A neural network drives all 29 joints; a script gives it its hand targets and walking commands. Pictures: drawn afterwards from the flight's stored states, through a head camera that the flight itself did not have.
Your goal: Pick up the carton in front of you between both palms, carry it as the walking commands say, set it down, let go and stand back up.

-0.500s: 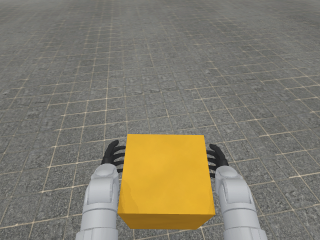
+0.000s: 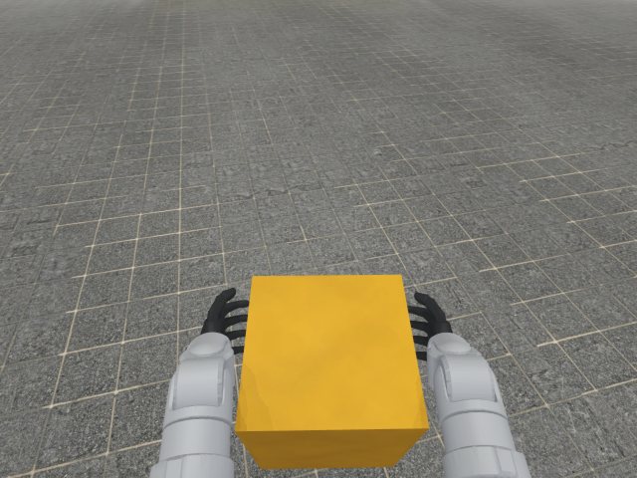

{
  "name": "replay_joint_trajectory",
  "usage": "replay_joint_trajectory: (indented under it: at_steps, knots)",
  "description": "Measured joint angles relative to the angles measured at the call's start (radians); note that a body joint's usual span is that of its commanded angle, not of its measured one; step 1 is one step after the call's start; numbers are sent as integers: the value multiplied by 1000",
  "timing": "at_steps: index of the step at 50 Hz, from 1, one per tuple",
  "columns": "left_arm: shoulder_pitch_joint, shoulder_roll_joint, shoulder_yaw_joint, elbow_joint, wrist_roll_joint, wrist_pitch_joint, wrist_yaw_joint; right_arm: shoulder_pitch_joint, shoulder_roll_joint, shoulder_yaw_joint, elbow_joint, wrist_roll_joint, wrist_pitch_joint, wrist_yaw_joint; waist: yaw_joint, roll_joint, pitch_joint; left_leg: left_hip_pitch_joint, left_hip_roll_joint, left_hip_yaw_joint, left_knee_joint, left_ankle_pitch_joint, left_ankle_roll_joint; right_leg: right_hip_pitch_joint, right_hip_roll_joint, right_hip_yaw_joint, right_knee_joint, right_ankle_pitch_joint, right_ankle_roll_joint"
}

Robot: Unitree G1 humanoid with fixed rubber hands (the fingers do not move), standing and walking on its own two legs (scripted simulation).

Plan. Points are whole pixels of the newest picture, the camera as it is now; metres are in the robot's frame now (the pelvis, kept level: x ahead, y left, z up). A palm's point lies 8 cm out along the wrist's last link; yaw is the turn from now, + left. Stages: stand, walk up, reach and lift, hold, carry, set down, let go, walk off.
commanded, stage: hold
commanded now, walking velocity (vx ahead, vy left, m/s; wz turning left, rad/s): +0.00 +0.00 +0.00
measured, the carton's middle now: (327, 377) +0.30 +0.00 -0.06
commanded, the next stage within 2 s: set down in 0.24 s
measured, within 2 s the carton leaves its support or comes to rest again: neither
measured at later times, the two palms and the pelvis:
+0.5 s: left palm (212, 333) +0.32 +0.15 +0.03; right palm (428, 345) +0.30 -0.14 +0.03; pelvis -0.01 +0.03 +0.00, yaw -3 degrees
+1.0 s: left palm (240, 390) +0.35 +0.15 -0.18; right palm (398, 378) +0.36 -0.14 -0.19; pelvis -0.04 +0.02 -0.11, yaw -2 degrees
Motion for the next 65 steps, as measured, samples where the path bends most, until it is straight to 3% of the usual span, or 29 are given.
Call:
replay_joint_trajectory:
  at_steps: [17, 21, 25, 30, 34, 39, 48, 57, 65]
  knots:
    - [-49, -15, 34, 37, 21, -14, 5, -27, 8, -45, 30, -18, -30, 14, 3, -19, 10, 19, -27, 10, -13, 5, 25, -4, -12, 57, 0, 16, 20]
    - [-85, -27, 79, 80, 35, -38, 8, -71, 21, -99, 82, -47, -59, 27, 0, -20, 16, 5, -31, 13, 10, -8, 31, -18, -13, 65, 23, 2, 12]
    - [-164, -59, 171, 163, 86, -86, 21, -154, 27, -191, 188, -112, -120, 51, -1, -18, 28, -47, -36, 12, 63, -28, 39, -72, -11, 76, 84, -27, -1]
    - [-236, -85, 256, 217, 145, -186, 20, -239, 25, -266, 260, -167, -216, 62, 11, -12, 52, -175, -35, 11, 148, -49, 45, -201, -9, 81, 174, -51, 12]
    - [-269, -96, 294, 224, 146, -284, 31, -299, 14, -292, 298, -198, -313, 70, 3, -2, 87, -316, -36, -4, 221, -58, 45, -335, -4, 73, 249, -65, 17]
    - [-277, -97, 266, 226, 104, -409, 67, -334, -22, -285, 330, -166, -440, 65, 1, 13, 95, -558, -32, -21, 335, -72, 41, -572, 4, 59, 369, -90, 21]
    - [-285, -80, 165, 195, -17, -561, 148, -367, -117, -163, 323, 47, -562, 18, 19, 10, -19, -1067, -18, -28, 602, -129, 33, -1087, 16, 55, 662, -168, 33]
    - [-321, -48, 200, 158, -68, -518, 126, -423, -101, -133, 297, 92, -511, -17, 28, 14, -175, -1400, -13, -41, 836, -195, 16, -1417, 22, 42, 912, -254, 18]
    - [-406, -29, 258, 217, -56, -480, 126, -526, -117, -154, 383, 64, -476, -31, 30, 16, -243, -1587, -19, -64, 985, -234, 4, -1599, 30, 31, 1066, -299, 8]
